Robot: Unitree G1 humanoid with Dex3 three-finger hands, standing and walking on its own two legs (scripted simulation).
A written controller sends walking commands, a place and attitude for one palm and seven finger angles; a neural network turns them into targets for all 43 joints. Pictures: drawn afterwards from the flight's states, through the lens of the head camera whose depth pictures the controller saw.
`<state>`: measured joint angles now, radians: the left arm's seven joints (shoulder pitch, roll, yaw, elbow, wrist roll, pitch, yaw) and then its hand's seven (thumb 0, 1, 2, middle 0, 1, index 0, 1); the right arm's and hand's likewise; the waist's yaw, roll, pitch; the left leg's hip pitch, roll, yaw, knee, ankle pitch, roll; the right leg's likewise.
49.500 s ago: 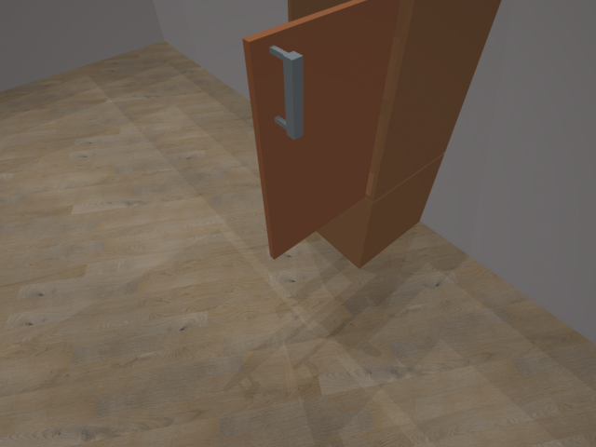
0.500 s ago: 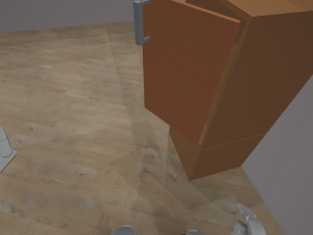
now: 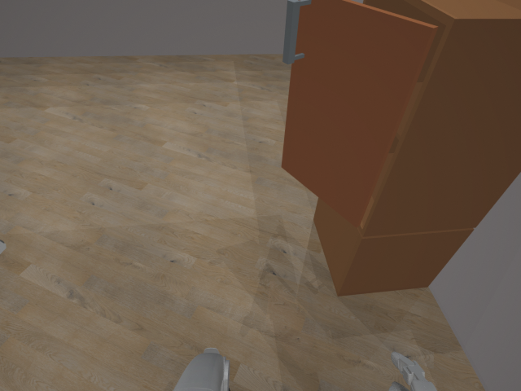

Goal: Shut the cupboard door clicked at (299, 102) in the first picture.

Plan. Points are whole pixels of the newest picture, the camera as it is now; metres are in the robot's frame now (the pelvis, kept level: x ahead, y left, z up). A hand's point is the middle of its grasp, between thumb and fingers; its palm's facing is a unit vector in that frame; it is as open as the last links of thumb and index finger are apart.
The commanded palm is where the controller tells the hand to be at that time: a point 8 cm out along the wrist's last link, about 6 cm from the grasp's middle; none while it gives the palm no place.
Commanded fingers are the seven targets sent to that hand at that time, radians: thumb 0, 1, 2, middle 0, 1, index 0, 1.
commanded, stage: stop stepping back and stand still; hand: left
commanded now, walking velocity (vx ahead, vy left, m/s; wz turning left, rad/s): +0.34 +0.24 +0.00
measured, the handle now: (297, 31) +0.92 -0.04 +0.21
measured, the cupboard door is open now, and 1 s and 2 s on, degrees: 31 31 31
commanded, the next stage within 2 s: let the arm hang, fingers relaxed in 1.16 s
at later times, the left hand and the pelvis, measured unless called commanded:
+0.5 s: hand out of the picture +0.20 +0.27 +0.24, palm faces +0.34 -0.76 -0.55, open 7.4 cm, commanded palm +0.14 +0.32 +0.23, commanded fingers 0.00 0.90 0.90 -0.20 -0.30 -0.20 -0.30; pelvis -0.03 +0.04 +0.03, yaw -6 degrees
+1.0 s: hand out of the picture +0.26 +0.32 +0.22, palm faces +0.35 -0.78 -0.52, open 7.4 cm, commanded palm +0.19 +0.35 +0.23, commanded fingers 0.00 0.90 0.90 -0.20 -0.30 -0.20 -0.30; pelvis +0.01 +0.08 +0.05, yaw -9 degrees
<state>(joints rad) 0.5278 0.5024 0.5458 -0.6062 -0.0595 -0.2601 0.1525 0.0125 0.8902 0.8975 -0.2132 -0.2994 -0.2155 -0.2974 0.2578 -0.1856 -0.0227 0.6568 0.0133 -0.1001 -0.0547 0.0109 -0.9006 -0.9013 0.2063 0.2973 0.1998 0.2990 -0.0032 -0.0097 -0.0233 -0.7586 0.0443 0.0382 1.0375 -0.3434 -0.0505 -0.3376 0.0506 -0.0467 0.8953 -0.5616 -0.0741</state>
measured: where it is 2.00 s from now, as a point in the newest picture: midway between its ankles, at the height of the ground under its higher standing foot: outside the picture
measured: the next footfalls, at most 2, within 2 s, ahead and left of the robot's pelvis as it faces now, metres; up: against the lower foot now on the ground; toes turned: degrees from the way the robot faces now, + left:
left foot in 0.22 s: -0.05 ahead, +0.18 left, +0.00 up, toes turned +3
right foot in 0.46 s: +0.02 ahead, -0.04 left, +0.00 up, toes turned -10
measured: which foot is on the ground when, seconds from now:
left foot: up 0.00-0.20, down 0.22-0.46, up 0.48-0.70, down 0.72-1.00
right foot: down 0.00-0.22, up 0.24-0.44, down 0.46-1.00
